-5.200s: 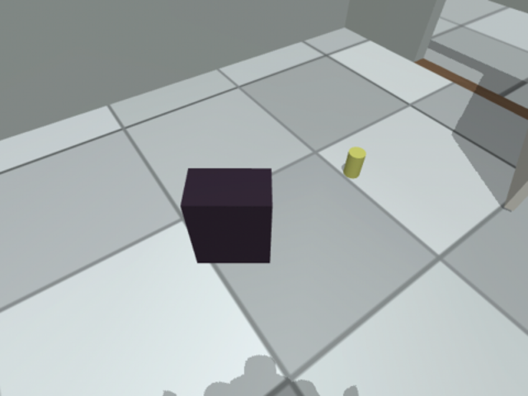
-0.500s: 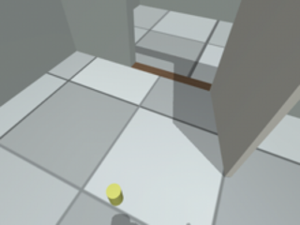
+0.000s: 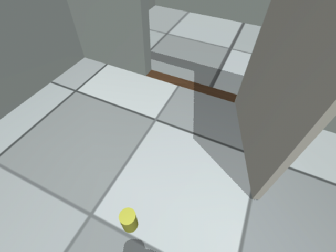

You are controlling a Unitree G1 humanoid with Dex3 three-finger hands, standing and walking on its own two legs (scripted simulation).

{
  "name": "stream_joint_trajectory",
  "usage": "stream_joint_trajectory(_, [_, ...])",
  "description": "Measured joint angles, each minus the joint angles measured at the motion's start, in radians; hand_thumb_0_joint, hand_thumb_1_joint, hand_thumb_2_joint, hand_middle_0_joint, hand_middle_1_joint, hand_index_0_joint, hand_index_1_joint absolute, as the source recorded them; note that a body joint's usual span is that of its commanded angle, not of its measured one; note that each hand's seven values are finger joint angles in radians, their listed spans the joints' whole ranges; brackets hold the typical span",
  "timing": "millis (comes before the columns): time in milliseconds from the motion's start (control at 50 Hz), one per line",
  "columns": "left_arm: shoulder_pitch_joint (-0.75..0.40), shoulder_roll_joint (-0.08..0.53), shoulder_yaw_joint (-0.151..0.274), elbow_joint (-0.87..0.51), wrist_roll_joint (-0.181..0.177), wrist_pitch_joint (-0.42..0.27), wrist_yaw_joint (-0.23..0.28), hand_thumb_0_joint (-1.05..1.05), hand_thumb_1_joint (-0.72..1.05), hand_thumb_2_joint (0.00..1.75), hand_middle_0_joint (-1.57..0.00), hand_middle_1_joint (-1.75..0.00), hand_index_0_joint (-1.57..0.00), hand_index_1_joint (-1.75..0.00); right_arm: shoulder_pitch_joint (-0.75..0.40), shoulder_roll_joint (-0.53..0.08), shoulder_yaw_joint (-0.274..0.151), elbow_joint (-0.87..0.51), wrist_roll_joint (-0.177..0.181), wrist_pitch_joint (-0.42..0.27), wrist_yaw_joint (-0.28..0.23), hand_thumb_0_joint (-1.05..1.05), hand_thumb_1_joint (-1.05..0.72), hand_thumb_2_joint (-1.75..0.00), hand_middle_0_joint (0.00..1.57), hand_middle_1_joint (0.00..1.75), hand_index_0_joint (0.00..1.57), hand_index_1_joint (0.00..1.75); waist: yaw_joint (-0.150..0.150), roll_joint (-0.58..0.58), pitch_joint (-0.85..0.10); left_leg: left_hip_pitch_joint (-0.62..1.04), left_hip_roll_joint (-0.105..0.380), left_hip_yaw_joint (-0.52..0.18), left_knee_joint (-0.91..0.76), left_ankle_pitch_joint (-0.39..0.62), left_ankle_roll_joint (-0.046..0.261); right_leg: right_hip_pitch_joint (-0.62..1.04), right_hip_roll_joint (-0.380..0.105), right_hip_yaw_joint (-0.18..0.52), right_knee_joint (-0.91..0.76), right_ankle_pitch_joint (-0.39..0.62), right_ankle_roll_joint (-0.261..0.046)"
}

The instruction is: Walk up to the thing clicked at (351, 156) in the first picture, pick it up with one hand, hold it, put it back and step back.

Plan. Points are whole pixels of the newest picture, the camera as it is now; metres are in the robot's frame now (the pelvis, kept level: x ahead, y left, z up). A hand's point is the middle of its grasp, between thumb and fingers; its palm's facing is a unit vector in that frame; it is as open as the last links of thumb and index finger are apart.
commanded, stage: stand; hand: left
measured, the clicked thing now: (128, 220) +0.41 +0.19 -0.71
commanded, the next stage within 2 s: go down in 2.00 s
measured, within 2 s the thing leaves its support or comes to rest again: neither
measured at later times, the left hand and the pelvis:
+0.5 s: hand out of the picture +0.09 +0.25 -0.16, palm faces +0.00 -0.94 -0.34, open 7.4 cm; pelvis +0.02 +0.00 +0.00, yaw +1 degrees
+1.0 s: hand out of the picture +0.08 +0.25 -0.16, palm faces +0.00 -0.94 -0.34, open 7.4 cm; pelvis +0.02 +0.00 +0.00, yaw +1 degrees
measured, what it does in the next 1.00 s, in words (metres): stands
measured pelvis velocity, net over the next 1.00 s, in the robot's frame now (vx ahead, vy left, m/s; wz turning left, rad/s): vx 0.02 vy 0.00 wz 0.02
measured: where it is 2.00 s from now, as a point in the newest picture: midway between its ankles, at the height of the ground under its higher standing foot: outside the picture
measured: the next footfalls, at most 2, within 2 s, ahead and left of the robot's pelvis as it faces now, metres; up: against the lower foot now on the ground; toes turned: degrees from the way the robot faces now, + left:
none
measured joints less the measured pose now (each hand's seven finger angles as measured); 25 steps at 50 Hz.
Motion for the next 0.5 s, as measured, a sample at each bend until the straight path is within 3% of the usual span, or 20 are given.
stream_joint_trajectory(500, [-0.002, 0.004, -0.004, -0.01, -0.001, 0.0, 0.004, 0.01, 0.91, 0.89, -0.2, -0.3, -0.21, -0.3, -0.014, -0.004, 0.003, -0.015, 0.003, -0.002, -0.004, 0.01, -0.9, -0.9, 0.2, 0.3, 0.2, 0.3, 0.005, 0.006, 0.001, 0.031, -0.001, -0.015, -0.014, -0.014, -0.004, 0.039, 0.0, -0.016, -0.017, -0.018, 0.0])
